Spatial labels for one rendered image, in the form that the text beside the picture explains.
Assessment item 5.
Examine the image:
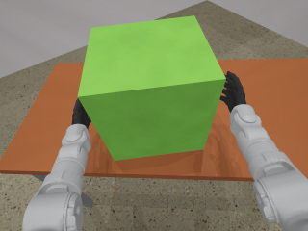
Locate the robot left hand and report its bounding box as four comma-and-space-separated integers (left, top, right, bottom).
71, 98, 91, 130

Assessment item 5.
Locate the robot left upper arm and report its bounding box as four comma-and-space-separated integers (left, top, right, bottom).
24, 191, 84, 231

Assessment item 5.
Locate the robot right hand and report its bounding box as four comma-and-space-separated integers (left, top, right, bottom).
220, 71, 246, 113

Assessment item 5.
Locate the robot left forearm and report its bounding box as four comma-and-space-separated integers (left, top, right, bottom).
22, 124, 91, 231

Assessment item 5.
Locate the table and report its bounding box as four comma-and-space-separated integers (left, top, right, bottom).
0, 58, 308, 207

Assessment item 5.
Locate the robot right forearm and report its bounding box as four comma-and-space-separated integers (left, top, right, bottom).
229, 104, 308, 184

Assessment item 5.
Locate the robot right upper arm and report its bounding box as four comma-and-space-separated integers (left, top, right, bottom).
253, 169, 308, 231

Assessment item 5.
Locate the carton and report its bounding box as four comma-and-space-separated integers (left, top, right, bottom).
77, 15, 226, 161

